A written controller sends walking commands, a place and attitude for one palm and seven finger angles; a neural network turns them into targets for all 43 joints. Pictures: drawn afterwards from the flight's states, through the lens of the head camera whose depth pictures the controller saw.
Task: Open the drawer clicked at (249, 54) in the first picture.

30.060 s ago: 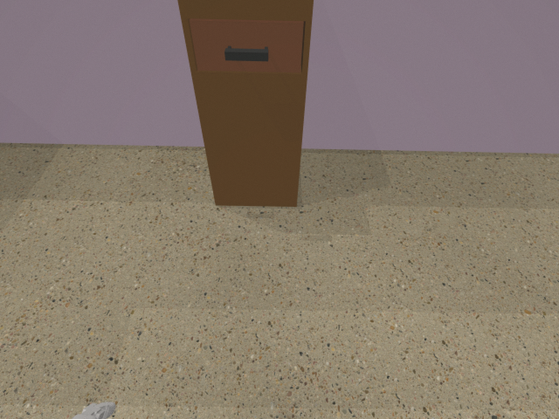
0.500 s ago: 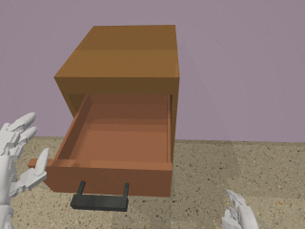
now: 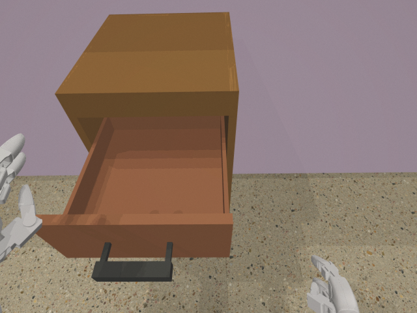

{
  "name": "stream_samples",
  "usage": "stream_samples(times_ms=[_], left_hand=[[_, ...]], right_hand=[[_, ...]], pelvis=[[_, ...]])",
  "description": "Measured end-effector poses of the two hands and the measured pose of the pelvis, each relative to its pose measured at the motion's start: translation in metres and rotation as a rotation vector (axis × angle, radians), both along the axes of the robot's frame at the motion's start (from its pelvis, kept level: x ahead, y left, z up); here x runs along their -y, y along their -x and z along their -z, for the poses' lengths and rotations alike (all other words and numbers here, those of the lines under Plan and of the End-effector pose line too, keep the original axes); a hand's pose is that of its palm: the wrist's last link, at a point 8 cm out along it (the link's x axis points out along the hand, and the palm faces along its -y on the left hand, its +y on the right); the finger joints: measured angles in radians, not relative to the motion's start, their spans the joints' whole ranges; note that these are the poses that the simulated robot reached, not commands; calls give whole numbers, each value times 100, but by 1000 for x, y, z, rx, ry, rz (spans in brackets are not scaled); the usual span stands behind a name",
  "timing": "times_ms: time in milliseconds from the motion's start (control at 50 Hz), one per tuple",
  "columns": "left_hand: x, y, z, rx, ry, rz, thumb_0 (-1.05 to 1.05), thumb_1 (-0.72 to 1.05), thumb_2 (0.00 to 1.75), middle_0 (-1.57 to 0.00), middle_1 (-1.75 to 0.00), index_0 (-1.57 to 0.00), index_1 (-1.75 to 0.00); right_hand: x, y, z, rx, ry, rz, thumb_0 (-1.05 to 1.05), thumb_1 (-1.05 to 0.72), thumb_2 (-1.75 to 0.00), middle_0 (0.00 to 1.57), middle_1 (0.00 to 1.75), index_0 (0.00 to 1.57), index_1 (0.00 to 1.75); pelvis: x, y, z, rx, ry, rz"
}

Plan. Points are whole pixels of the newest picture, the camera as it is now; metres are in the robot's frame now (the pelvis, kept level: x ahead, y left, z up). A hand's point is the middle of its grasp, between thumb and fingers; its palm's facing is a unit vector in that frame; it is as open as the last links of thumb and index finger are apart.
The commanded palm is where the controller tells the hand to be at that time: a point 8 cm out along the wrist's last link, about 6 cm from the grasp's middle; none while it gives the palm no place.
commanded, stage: step back with the hand held close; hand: left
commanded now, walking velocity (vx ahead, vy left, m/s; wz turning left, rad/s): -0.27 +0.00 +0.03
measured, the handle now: (136, 259) +0.21 +0.16 +0.00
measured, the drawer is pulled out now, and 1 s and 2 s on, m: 0.27 0.27 0.27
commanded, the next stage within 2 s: stop stepping back and stand still in 1.00 s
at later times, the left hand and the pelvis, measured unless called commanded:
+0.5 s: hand (20, 271) +0.14 +0.24 +0.16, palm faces +0.31 -0.83 -0.46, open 7.4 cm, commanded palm +0.08 +0.28 +0.19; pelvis -0.06 +0.01 -0.02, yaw -3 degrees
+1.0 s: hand out of the picture +0.06 +0.23 +0.18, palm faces +0.27 -0.86 -0.44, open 7.4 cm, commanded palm -0.01 +0.28 +0.19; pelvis -0.16 +0.01 -0.01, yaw -3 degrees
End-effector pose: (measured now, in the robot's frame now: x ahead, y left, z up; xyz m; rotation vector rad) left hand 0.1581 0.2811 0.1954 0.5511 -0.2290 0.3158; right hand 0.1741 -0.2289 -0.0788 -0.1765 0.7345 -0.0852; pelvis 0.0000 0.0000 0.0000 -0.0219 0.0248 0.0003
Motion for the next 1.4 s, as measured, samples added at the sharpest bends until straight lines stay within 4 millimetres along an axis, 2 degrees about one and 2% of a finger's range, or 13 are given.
stream_samples(times_ms=[80,140,340,480,640,740,840,900,1000,1100,1160,1260,1400], left_hand=[[4,-1,20,-95,26,43,2,89,89,-21,-30,-21,-30],[4,4,25,-120,20,73,2,89,89,-21,-30,-21,-31],[-10,35,0,15,-63,67,2,89,89,-22,-30,-22,-31],[-5,52,15,23,-4,58,2,89,89,-21,-30,-21,-30],[3,73,19,104,65,99,2,88,89,-22,-30,-22,-31],[-13,86,12,153,13,101,2,88,89,-22,-30,-22,-31],[-25,99,5,117,-24,73,2,89,89,-22,-30,-21,-31],[-18,111,1,113,-12,84,2,89,90,-21,-30,-21,-30],[9,135,4,97,6,148,2,89,90,-21,-30,-21,-30],[35,173,4,44,-35,191,2,89,89,-21,-30,-21,-30],[44,206,-4,29,-64,187,2,88,89,-22,-30,-22,-31],[30,249,-2,2,-28,24,1,88,89,-22,-30,-22,-31],[12,270,21,52,119,-107,2,89,89,-21,-30,-21,-31]], right_hand=[[7,12,0,-19,19,51,2,-90,-90,20,30,20,30],[9,21,-3,-29,41,73,2,-90,-90,20,30,20,30],[-5,43,-5,3,67,53,2,-90,-90,20,30,20,30],[-14,72,0,36,36,37,1,-90,-90,20,30,20,30],[-1,119,1,-62,97,49,1,-90,-90,20,30,20,30],[3,136,-1,-87,160,73,2,-90,-90,20,30,20,30],[-11,143,-2,-43,115,80,2,-90,-90,20,30,20,30],[-23,149,-3,-18,70,60,2,-90,-90,20,30,20,30],[-29,166,1,21,18,4,1,-90,-90,20,30,20,30],[-14,197,13,28,-8,-30,1,-90,-90,20,30,20,30],[3,225,13,-15,-15,-5,1,-90,-90,20,30,20,30],[35,265,0,-60,39,83,2,-90,-90,20,30,20,30],[54,286,-12,-34,149,68,2,-90,-90,20,30,20,30]], pelvis=[[-5,5,1,-14,-3,11],[-7,11,3,-19,-3,11],[-14,36,9,-8,-16,32],[-11,59,14,20,-1,52],[-8,78,14,9,2,0],[-18,89,17,-1,2,-24],[-22,107,12,-9,6,15],[-20,121,8,-18,12,39],[-7,156,10,-39,4,56],[10,202,14,-29,48,33],[20,218,10,-15,24,17],[27,226,-1,-22,-49,20],[18,250,-2,-12,-38,-46]])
